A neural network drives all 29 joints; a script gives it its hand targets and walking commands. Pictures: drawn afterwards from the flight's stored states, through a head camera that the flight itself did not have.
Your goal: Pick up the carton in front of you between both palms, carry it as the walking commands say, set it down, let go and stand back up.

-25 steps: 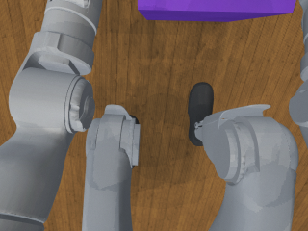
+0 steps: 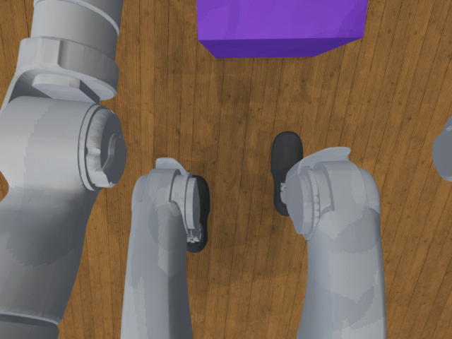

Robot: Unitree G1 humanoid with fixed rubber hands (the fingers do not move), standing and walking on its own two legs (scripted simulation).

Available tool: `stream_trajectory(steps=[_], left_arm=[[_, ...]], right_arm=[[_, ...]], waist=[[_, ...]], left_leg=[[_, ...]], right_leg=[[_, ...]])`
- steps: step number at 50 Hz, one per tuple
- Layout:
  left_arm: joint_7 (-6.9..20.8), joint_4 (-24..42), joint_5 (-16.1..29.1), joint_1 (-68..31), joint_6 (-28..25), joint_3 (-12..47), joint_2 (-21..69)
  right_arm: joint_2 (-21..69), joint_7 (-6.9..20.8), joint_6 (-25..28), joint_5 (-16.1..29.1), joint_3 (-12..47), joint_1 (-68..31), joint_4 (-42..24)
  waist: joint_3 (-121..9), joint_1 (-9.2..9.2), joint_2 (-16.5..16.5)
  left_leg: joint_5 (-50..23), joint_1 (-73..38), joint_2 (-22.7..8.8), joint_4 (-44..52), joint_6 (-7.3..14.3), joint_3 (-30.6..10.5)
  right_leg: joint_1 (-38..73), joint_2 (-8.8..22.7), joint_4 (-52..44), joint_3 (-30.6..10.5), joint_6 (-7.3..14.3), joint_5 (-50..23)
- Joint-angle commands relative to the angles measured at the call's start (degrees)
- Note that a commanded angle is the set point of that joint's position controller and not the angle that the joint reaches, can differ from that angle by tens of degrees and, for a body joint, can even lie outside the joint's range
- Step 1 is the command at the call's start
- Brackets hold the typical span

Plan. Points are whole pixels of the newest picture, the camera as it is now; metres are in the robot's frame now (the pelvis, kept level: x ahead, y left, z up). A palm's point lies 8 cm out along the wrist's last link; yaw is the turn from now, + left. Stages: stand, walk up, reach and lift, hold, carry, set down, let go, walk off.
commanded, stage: set down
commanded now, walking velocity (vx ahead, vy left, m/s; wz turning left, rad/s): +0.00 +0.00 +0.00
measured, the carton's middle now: out of the picture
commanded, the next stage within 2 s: let go in 0.72 s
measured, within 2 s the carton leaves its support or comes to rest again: neither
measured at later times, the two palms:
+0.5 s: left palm out of the picture +0.62 +0.08 +0.03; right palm out of the picture +0.56 -0.31 +0.03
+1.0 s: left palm out of the picture +0.56 +0.09 +0.14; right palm out of the picture +0.50 -0.32 +0.13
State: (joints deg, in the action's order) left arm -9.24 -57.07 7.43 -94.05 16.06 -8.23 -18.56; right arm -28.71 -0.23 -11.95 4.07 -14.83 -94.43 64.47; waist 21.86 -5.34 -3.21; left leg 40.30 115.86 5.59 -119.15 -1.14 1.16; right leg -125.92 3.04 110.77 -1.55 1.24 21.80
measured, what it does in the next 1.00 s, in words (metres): rises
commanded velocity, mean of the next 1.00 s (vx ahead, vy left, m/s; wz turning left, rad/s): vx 0.00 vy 0.00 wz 0.00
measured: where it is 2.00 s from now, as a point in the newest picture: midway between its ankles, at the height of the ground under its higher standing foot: (239, 207)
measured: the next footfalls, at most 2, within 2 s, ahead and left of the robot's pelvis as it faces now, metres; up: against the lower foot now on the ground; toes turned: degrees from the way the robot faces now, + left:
none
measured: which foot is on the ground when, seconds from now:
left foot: down 0.00-1.00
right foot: down 0.00-1.00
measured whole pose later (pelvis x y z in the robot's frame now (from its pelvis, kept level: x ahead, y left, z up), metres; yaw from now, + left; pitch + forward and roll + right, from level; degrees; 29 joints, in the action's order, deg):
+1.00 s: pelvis +0.06 -0.02 +0.25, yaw -2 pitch +41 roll +4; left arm -5.4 -39.3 -5.7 -56.4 14.3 -15.9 -8.7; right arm -18.8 6.7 -12.5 -8.5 -19.7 -56.9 43.8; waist 1.8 -3.4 -2.5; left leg 22.6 75.9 3.2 -57.1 -1.8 -1.7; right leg -83.8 1.1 52.8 -0.1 1.9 10.3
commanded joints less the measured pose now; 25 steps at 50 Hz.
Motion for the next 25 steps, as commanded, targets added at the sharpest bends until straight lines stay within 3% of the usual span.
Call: stream_trajectory(steps=[1, 15, 25], left_arm=[[0.72, 4.57, -2.24, -12.8, -1.4, -3.29, -6.11], [1.24, 14.17, -3.85, -9.55, 0.98, -4.16, -4.88], [2.71, 15.36, -5.68, -3.0, 1.23, -6.3, -3.42]], right_arm=[[-6.37, 0.35, 0.94, -1.38, -1.36, -13.89, -6.08], [-6.92, 1.22, -2.51, -2.78, -4.78, -7.81, -16.13], [-4.63, 2.6, -3.31, -3.7, -5.63, -1.99, -17.63]], waist=[[-71.15, -1.16, 5.62], [-89.3, -2.21, 3.11], [-86.8, -1.48, 3.96]], left_leg=[[-7.81, -1.08, 1.44, 18.31, -0.98, 3.48], [-15.32, -12.84, 2.52, 31.23, -1.8, 4.04], [-18.31, -16.53, 2.23, 43.55, -1.74, 2.97]], right_leg=[[63.35, -3.52, -4.47, 1.06, -0.34, -17.74], [75.65, -5.53, -17.29, 2.12, -0.68, -28.05], [83.92, -5.24, -28.2, 1.23, -0.86, -32.94]])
